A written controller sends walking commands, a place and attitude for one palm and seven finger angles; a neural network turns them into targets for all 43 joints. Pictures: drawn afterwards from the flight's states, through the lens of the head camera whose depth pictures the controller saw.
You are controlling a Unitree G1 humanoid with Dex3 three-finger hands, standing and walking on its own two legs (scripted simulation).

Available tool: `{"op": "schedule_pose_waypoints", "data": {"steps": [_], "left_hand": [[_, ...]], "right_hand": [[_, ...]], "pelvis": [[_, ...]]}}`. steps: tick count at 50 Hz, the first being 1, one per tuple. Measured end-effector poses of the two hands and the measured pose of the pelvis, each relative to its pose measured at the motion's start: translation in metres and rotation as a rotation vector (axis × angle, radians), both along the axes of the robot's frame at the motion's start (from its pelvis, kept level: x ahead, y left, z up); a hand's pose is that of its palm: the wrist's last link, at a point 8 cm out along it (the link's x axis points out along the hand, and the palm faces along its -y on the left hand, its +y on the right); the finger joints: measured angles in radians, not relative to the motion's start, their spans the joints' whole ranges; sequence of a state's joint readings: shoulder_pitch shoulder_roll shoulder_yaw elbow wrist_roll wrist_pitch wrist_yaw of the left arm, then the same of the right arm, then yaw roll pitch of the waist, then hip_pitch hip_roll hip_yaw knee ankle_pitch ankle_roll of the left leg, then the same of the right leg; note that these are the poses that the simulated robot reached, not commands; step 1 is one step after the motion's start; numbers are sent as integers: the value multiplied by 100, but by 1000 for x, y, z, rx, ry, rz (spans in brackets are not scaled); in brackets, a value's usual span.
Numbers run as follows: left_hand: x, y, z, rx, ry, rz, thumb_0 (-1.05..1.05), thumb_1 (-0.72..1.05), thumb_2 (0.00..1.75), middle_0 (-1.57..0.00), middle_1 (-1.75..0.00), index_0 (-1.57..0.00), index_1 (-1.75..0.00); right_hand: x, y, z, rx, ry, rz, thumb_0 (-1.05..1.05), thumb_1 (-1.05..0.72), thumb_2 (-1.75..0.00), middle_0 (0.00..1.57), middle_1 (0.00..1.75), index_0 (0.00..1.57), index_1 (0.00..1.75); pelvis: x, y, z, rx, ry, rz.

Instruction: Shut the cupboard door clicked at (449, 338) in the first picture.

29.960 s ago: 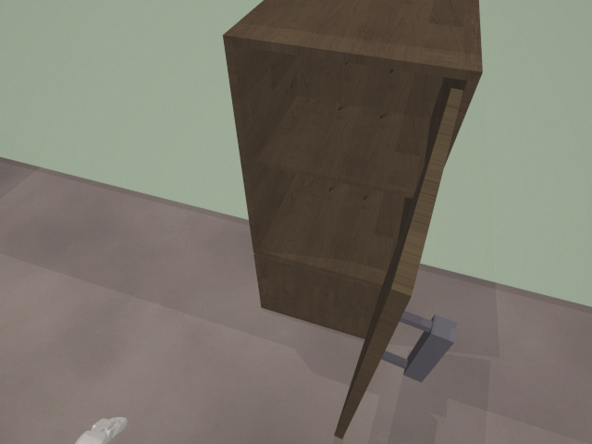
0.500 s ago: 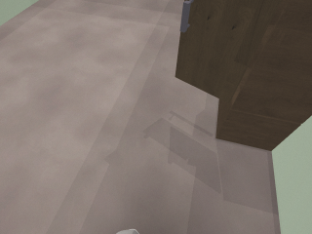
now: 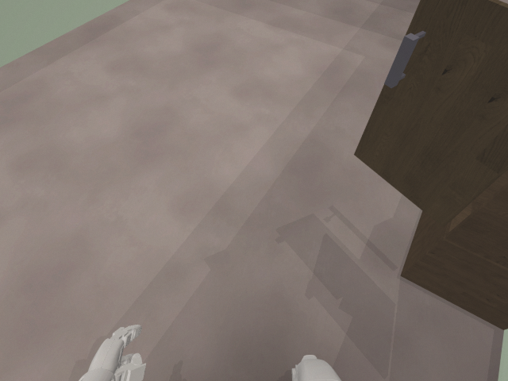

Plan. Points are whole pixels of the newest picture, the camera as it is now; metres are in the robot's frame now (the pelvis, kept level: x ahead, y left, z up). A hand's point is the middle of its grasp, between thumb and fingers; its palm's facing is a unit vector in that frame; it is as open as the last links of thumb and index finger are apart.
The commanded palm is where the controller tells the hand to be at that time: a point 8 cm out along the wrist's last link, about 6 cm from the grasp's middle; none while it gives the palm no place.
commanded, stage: walk to a spot facing it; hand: left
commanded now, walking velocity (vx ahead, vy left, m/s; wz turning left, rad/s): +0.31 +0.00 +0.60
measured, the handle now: (405, 59) +0.83 -0.40 +0.02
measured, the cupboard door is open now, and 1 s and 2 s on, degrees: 69 69 69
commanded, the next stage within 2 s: none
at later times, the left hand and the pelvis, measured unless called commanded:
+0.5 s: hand out of the picture +0.07 +0.14 -0.18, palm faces +0.39 -0.89 -0.24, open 7.4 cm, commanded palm none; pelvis +0.17 -0.03 -0.02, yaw +22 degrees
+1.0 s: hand (138, 292) +0.29 +0.23 -0.15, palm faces +0.56 -0.79 -0.27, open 7.4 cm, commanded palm none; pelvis +0.27 -0.04 -0.01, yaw +38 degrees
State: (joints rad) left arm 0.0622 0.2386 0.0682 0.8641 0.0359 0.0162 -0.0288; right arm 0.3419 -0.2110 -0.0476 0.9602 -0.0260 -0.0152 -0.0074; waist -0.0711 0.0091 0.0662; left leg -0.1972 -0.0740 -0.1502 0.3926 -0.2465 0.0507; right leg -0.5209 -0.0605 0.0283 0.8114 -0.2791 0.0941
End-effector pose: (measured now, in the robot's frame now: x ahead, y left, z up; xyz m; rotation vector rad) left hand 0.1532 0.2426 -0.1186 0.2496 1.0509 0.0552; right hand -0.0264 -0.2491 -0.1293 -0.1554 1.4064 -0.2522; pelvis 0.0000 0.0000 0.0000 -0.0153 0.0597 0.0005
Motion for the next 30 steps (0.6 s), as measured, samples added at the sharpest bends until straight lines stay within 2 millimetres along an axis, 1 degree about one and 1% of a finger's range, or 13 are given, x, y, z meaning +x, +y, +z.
{"op": "schedule_pose_waypoints", "data": {"steps": [4, 6, 8, 10, 12, 14, 17, 19, 22, 24, 27, 28, 30], "left_hand": [[23, -19, 2, 23, -36, 34, 1, 91, 90, -20, -30, -19, -30], [27, -25, -2, 43, -61, 77, 1, 91, 90, -20, -30, -20, -30], [18, -31, 0, 47, -33, 135, 1, 91, 90, -20, -30, -20, -30], [4, -36, 2, 49, 16, 197, 0, 91, 90, -20, -30, -20, -30], [-13, -41, 2, 45, 76, 256, 0, 91, 90, -20, -30, -20, -30], [-31, -46, 1, 37, 137, 312, 0, 91, 90, -20, -30, -20, -30], [-58, -54, -4, 19, 226, 396, 0, 91, 90, -20, -30, -20, -30], [-75, -59, -9, 1, 285, 449, 1, 91, 90, -20, -30, -20, -30], [-96, -64, -18, -31, 364, 523, 1, 91, 90, -20, -30, -20, -30], [-105, -63, -27, -52, 404, 566, 1, 91, 90, -20, -30, -20, -30], [-109, -52, -46, -76, 435, 622, 1, 91, 90, -20, -30, -20, -30], [-105, -46, -49, -75, 434, 635, 1, 91, 90, -20, -30, -20, -30], [-89, -32, -52, -61, 398, 656, 1, 91, 90, -20, -30, -20, -30]], "right_hand": [[37, -27, -18, 29, 21, 38, 0, -90, -89, 20, 30, 20, 30], [63, -43, -30, 37, 27, 71, 0, -90, -89, 20, 30, 20, 30], [97, -54, -32, 34, 23, 120, 0, -90, -89, 20, 30, 20, 30], [137, -61, -28, 32, -6, 171, 0, -90, -89, 20, 30, 20, 30], [180, -63, -21, 32, -46, 221, 0, -91, -89, 20, 30, 20, 30], [225, -61, -16, 34, -90, 274, 0, -91, -89, 20, 30, 20, 30], [290, -48, -9, 37, -150, 362, 0, -91, -90, 20, 30, 20, 30], [332, -33, -6, 41, -187, 423, 0, -91, -90, 19, 30, 20, 30], [390, 0, -2, 46, -244, 521, 0, -91, -90, 19, 30, 19, 30], [425, 25, -2, 49, -289, 584, 0, -91, -90, 19, 30, 19, 30], [465, 60, -6, 47, -369, 661, 0, -91, -90, 19, 30, 20, 30], [473, 68, -6, 49, -380, 676, 0, -91, -90, 19, 30, 20, 30], [479, 80, -3, 48, -375, 704, 0, -91, -89, 20, 30, 20, 30]], "pelvis": [[31, -27, -10, 15, -6, 47], [47, -39, -19, 24, -9, 83], [61, -44, -16, 16, -21, 127], [75, -48, -10, 31, -22, 158], [90, -51, -4, 46, -21, 189], [104, -52, -1, 57, -20, 222], [124, -52, 0, 62, -22, 270], [137, -49, -2, 58, -25, 300], [155, -41, -7, 51, -27, 342], [168, -32, -14, 47, -30, 369], [186, -14, -32, 16, -38, 410], [189, -12, -33, 18, -43, 424], [195, -9, -32, 20, -54, 437]]}}
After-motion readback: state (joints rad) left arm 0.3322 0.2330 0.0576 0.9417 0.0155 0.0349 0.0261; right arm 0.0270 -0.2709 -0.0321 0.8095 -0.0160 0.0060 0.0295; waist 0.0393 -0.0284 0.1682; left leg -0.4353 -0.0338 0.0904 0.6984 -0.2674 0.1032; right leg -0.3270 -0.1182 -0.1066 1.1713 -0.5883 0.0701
